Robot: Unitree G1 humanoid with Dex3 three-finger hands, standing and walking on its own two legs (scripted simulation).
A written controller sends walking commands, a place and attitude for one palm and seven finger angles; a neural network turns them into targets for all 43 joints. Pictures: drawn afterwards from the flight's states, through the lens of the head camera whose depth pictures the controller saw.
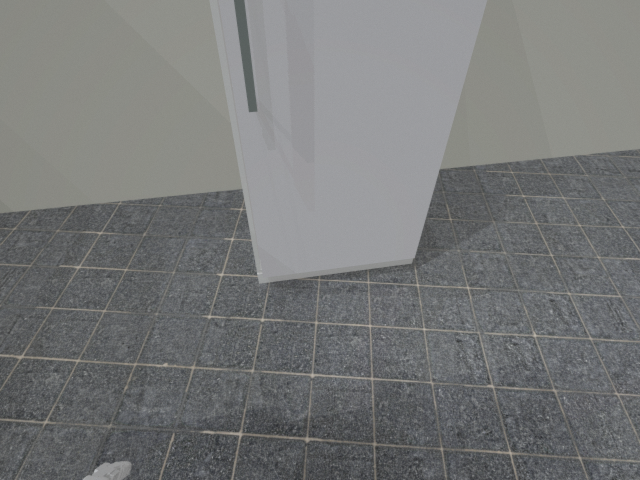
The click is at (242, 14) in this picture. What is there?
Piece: fridge door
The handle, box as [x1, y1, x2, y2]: [234, 0, 256, 111]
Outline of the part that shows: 234,0 249,111 256,111 244,1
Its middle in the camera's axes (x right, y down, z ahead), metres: -0.16 -0.48 +0.76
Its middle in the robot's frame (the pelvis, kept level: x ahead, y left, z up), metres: +0.90 +0.22 +0.26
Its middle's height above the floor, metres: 1.03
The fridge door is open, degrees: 0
